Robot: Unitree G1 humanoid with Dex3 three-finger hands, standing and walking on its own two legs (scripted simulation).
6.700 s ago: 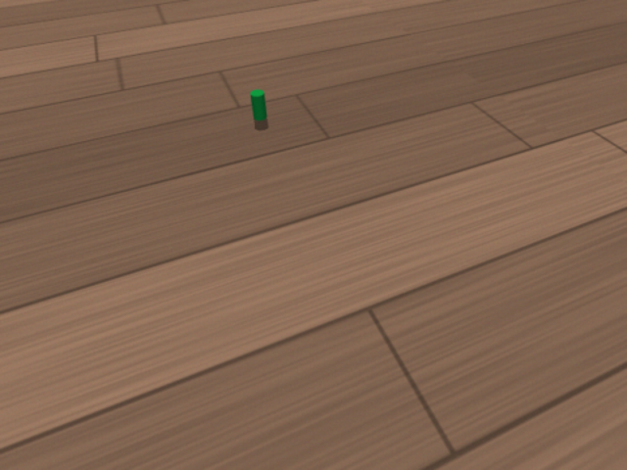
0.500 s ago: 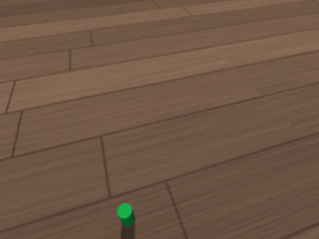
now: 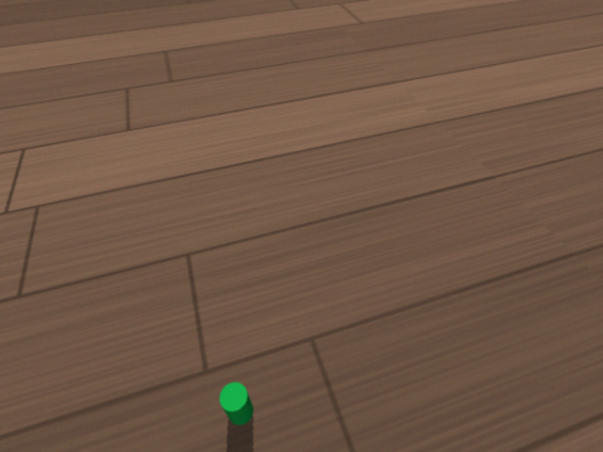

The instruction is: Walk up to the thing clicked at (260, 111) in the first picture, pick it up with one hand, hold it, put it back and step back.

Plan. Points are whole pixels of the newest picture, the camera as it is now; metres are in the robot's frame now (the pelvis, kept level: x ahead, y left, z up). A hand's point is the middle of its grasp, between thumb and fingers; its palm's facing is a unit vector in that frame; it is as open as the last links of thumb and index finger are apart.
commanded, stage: stand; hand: left
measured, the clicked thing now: (237, 404) +0.37 +0.23 -0.71
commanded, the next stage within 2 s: go down in 2.00 s
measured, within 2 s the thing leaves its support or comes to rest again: neither
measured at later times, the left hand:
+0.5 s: hand out of the picture +0.07 +0.24 -0.15, palm faces -0.03 -0.94 -0.34, open 7.4 cm
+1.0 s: hand out of the picture +0.07 +0.24 -0.16, palm faces -0.04 -0.94 -0.34, open 7.4 cm
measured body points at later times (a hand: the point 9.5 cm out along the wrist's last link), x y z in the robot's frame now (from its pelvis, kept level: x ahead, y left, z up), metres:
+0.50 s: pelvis -0.01 -0.01 +0.00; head +0.00 -0.01 +0.45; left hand +0.07 +0.29 -0.13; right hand +0.07 -0.31 -0.14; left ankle +0.01 +0.13 -0.75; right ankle -0.01 -0.13 -0.75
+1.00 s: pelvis +0.00 -0.01 +0.00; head +0.01 -0.01 +0.45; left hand +0.08 +0.29 -0.13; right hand +0.07 -0.31 -0.14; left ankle +0.01 +0.13 -0.75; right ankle -0.01 -0.13 -0.75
